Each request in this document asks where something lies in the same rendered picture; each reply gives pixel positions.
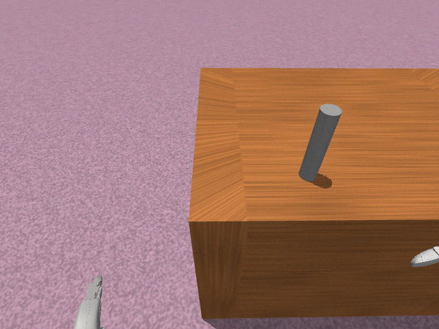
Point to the can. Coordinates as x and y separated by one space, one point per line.
325 125

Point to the left robot hand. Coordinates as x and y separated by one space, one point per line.
89 311

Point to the right robot hand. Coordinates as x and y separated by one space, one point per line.
427 257

